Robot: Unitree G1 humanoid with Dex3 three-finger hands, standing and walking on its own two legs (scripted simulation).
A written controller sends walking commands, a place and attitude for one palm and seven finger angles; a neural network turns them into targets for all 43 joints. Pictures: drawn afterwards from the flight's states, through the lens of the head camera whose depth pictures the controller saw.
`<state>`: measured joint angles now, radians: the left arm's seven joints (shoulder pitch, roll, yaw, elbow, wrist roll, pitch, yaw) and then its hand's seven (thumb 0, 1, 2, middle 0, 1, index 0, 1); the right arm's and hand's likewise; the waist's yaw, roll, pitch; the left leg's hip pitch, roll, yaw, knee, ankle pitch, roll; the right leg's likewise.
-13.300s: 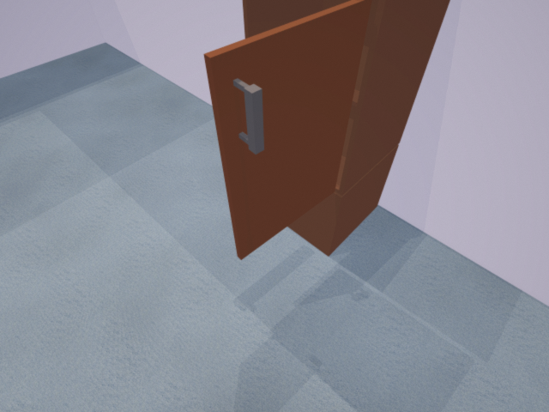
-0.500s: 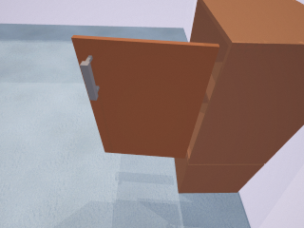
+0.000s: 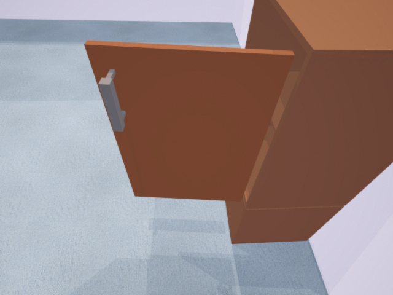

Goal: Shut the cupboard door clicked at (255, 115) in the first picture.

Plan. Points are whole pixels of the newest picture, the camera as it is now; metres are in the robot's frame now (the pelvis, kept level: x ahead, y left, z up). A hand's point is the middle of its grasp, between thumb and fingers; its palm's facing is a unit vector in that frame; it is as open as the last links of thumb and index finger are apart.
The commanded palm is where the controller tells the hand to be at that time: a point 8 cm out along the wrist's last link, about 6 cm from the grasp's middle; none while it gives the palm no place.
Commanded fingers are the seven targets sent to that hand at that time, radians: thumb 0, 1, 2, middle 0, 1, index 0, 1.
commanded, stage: come to a stop and stand still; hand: left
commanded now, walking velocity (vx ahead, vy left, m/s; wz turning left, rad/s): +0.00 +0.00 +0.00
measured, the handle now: (115, 101) +0.47 +0.21 +0.14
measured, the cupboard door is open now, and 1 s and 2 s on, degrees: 85 85 85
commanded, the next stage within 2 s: look again from close up in 1.16 s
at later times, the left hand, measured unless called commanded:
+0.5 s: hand out of the picture -0.02 +0.11 -0.16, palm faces +0.01 -0.97 -0.23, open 7.3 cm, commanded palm none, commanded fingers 0.00 0.90 0.90 -0.20 -0.30 -0.20 -0.30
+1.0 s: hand out of the picture +0.00 +0.09 -0.17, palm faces +0.03 -0.98 -0.22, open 7.3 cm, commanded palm none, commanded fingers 0.00 0.90 0.90 -0.20 -0.30 -0.20 -0.30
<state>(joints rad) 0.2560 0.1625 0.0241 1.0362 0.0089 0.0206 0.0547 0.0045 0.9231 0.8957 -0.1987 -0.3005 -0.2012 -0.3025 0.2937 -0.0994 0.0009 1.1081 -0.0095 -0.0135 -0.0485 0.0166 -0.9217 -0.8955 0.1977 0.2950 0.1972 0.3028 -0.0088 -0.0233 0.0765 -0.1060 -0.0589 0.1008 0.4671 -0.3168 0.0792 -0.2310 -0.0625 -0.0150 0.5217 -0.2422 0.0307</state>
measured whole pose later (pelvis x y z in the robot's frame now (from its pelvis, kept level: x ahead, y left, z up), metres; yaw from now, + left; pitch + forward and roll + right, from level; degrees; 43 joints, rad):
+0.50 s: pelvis -0.02 -0.06 +0.00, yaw +0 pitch -1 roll +1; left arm 0.32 0.13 -0.02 1.08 0.01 -0.01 0.02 0.00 0.91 0.90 -0.20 -0.30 -0.20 -0.30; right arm 0.33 -0.19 0.01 1.06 -0.02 -0.01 -0.01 0.00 -0.91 -0.90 0.19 0.29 0.19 0.30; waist -0.01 0.05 0.01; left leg -0.15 0.02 0.08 0.44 -0.27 -0.01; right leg -0.27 0.01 -0.05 0.50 -0.20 -0.06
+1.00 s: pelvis +0.01 -0.08 +0.01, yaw +1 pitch -1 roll +1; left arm 0.28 0.14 -0.01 1.13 0.00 -0.02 0.04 0.01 0.93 0.90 -0.20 -0.30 -0.20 -0.30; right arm 0.34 -0.13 0.02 1.14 -0.01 -0.02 -0.03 0.00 -0.91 -0.90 0.19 0.29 0.19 0.30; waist -0.01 0.02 0.03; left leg -0.11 0.06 0.05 0.40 -0.28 -0.05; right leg -0.22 0.05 -0.08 0.43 -0.21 -0.08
